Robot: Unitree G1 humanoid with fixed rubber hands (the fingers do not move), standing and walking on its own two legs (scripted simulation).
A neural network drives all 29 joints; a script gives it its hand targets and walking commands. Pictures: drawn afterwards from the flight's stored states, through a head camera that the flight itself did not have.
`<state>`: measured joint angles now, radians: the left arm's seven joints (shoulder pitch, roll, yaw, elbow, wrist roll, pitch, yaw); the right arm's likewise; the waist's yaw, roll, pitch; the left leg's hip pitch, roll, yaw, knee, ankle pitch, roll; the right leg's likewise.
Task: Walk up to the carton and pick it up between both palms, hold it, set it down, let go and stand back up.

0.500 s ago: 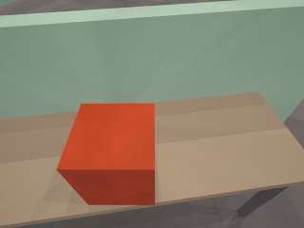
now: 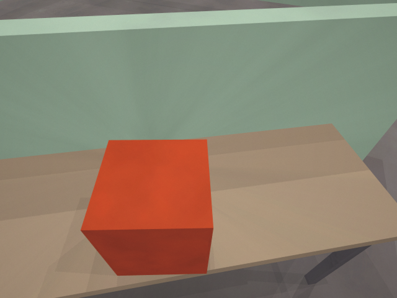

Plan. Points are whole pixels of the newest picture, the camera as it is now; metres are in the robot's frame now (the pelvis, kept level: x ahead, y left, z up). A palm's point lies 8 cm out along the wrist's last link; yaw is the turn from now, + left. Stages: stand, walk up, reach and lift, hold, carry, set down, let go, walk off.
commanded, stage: walk up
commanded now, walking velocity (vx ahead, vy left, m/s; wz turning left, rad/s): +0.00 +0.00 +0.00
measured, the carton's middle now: (160, 210) +0.32 +0.12 -0.02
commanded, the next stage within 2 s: none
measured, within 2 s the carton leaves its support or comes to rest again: neither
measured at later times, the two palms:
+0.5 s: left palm out of the picture -0.03 +0.23 -0.15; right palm out of the picture -0.05 -0.15 -0.15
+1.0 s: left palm out of the picture -0.03 +0.24 -0.15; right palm out of the picture -0.03 -0.14 -0.15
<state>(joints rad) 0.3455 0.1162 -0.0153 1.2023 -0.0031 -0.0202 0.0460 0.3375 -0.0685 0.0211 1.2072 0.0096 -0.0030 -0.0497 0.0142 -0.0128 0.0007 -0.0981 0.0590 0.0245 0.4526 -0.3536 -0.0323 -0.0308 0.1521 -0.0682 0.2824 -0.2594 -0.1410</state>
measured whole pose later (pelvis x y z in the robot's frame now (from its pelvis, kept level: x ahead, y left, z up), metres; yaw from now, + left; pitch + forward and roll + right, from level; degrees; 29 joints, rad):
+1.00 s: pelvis +0.02 +0.05 +0.00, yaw +0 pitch +0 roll -1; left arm 0.34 0.09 -0.02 1.20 0.01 -0.03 0.05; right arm 0.31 -0.07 0.02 1.22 0.00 -0.02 -0.05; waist 0.00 -0.01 0.02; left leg -0.05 -0.02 0.05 0.42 -0.37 0.04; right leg -0.04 0.07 -0.05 0.37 -0.33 -0.07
